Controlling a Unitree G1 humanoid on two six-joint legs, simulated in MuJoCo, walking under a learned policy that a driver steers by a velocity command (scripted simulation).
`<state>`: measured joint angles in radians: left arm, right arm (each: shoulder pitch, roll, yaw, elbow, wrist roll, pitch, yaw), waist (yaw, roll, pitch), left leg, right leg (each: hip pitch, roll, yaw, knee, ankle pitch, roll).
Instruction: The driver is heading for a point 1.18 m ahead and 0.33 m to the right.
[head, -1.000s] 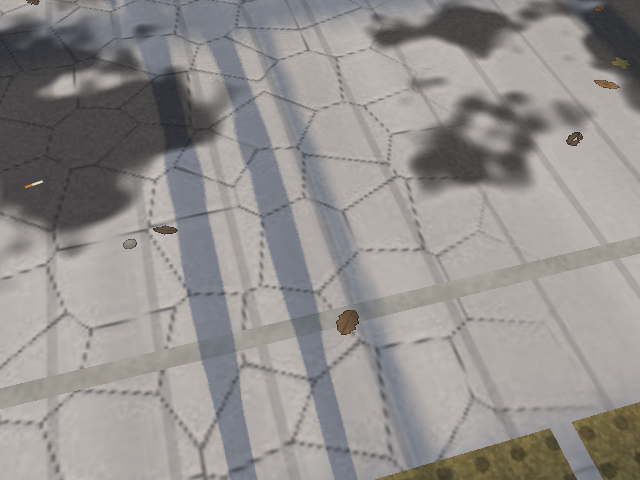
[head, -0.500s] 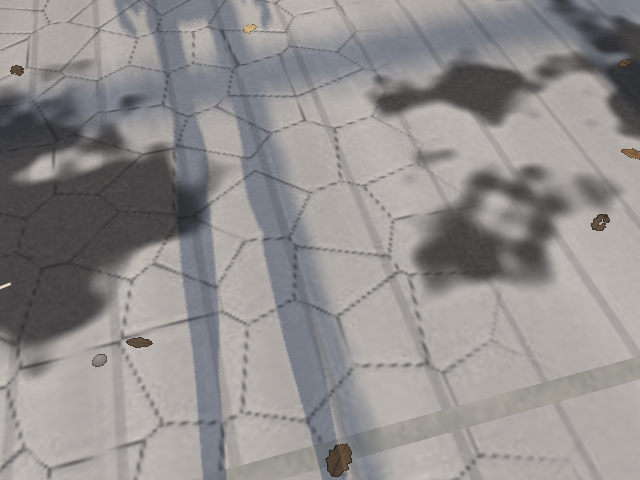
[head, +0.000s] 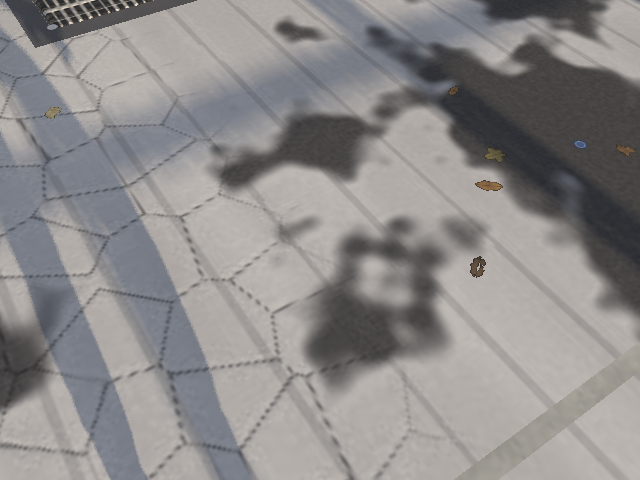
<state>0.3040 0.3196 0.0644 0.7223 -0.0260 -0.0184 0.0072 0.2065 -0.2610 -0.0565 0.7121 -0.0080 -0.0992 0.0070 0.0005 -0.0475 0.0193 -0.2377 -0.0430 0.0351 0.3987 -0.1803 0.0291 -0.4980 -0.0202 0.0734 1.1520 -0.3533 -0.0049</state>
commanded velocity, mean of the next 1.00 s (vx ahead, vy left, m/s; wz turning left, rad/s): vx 0.50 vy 0.00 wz -0.46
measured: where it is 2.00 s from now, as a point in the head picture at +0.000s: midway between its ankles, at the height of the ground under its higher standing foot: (464, 280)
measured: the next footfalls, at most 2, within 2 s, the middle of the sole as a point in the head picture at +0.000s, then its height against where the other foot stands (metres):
right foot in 0.34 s outside the picture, level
left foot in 0.82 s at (360, 406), level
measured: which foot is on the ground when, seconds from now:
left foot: down 0.00-0.34, up 0.36-0.80, down 0.82-1.00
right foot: up 0.00-0.32, down 0.34-0.84, up 0.86-1.00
